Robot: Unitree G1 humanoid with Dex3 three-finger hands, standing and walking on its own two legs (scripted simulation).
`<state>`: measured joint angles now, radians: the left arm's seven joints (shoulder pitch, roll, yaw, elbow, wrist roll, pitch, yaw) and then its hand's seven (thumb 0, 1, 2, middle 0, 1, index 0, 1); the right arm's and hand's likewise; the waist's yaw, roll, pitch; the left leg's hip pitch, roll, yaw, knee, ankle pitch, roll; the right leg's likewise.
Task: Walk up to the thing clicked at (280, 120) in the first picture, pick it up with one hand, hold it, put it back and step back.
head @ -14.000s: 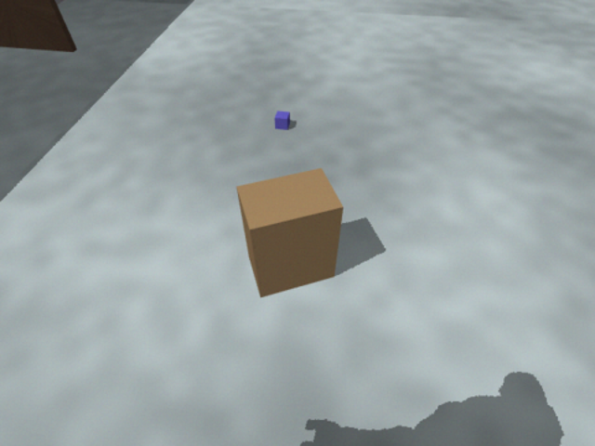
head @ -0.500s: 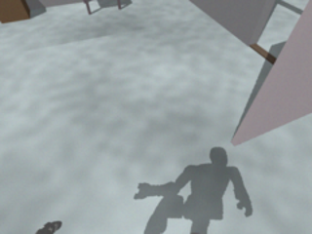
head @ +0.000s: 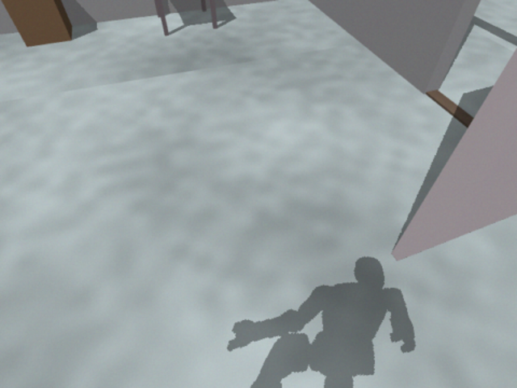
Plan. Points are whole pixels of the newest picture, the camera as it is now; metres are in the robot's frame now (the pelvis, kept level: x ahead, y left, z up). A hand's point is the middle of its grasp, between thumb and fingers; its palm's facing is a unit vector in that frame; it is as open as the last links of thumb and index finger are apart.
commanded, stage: walk up
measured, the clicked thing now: out of the picture +0.13 +1.21 -0.74
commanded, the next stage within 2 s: stand in 0.02 s
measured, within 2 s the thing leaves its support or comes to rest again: neither
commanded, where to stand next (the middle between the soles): +0.04 +0.00 m, yaw -2 degrees
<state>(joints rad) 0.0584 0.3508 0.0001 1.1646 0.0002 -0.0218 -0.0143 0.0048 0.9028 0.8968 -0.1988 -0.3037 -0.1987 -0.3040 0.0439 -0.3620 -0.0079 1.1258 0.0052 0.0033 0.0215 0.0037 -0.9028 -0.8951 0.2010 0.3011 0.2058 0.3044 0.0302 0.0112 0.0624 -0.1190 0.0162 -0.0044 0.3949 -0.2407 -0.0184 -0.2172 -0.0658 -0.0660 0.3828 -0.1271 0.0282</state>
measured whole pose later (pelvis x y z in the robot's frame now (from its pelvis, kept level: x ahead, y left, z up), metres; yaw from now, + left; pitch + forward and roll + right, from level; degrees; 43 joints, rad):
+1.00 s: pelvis +0.02 -0.02 +0.00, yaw +0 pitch -2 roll +0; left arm 0.07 0.34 0.01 1.16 0.01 -0.01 -0.02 0.00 0.90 0.90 -0.20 -0.30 -0.20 -0.30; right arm 0.11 -0.36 0.00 1.14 -0.01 0.00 0.01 0.00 -0.90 -0.90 0.20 0.30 0.21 0.30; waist 0.01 0.02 0.05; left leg -0.06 0.06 -0.02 0.33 -0.24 -0.05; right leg -0.17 -0.03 -0.09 0.35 -0.14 0.00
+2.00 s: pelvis +0.03 -0.02 +0.00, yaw +0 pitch -2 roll +0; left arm 0.10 0.35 0.01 1.15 0.01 -0.01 -0.02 0.00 0.90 0.90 -0.20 -0.30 -0.20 -0.30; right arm 0.13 -0.35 0.00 1.13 -0.01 0.00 0.01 0.00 -0.90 -0.90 0.20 0.30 0.21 0.30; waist 0.01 0.02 0.05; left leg -0.05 0.05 -0.01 0.32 -0.24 -0.05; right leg -0.16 -0.03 -0.08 0.34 -0.15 0.01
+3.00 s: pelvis -0.02 +0.00 -0.03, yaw +18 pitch -1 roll +1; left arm -0.02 0.44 0.08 0.79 0.03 0.10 -0.06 0.01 0.90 0.90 -0.20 -0.30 -0.20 -0.30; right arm 0.33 -0.42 -0.09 0.83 -0.05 -0.02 -0.01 0.00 -0.90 -0.89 0.20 0.30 0.21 0.30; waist -0.04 -0.12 0.15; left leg -0.38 -0.04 -0.08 0.74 -0.35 -0.01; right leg -0.49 -0.10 0.00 1.06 -0.52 0.00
